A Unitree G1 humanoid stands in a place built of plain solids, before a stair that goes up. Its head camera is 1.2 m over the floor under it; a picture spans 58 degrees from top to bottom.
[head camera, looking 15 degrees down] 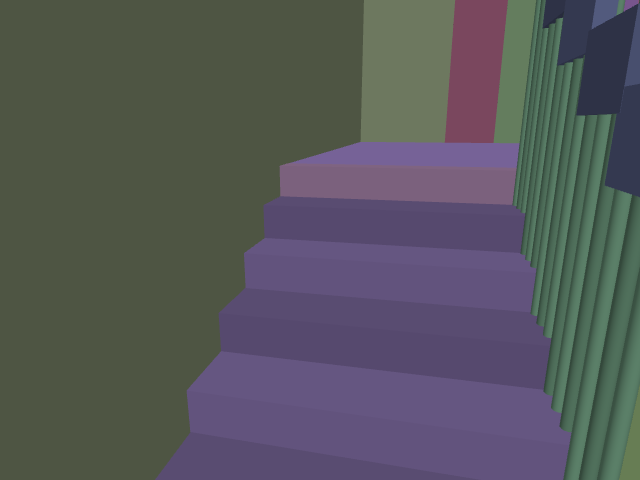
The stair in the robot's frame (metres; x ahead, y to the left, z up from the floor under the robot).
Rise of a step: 0.16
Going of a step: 0.27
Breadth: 1.25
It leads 13 degrees to the right of straight ahead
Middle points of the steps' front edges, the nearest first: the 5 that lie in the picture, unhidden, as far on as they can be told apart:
1.14 -0.16 0.33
1.40 -0.22 0.50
1.66 -0.28 0.66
1.92 -0.34 0.82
2.18 -0.40 0.99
